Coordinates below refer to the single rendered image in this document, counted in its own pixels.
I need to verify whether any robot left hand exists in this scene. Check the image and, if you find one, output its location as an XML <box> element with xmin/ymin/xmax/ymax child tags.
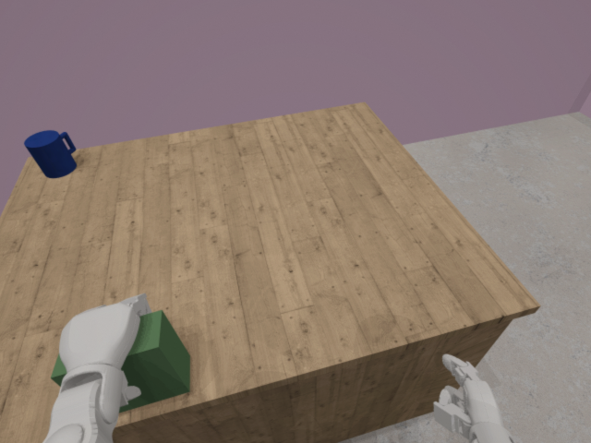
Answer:
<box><xmin>59</xmin><ymin>293</ymin><xmax>152</xmax><ymax>407</ymax></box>

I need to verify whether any robot right forearm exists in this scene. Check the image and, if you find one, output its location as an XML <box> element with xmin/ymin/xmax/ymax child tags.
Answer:
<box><xmin>469</xmin><ymin>422</ymin><xmax>516</xmax><ymax>443</ymax></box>

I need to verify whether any robot right hand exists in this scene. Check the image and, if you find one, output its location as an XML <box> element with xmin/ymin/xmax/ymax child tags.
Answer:
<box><xmin>433</xmin><ymin>354</ymin><xmax>504</xmax><ymax>440</ymax></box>

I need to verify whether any robot left forearm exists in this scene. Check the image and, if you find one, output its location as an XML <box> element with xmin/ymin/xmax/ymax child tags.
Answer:
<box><xmin>43</xmin><ymin>364</ymin><xmax>123</xmax><ymax>443</ymax></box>

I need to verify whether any table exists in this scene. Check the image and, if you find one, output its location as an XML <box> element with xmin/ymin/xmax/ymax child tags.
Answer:
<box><xmin>0</xmin><ymin>102</ymin><xmax>541</xmax><ymax>443</ymax></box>

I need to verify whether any sponge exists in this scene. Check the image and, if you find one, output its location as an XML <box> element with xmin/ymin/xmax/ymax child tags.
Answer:
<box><xmin>51</xmin><ymin>310</ymin><xmax>190</xmax><ymax>413</ymax></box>

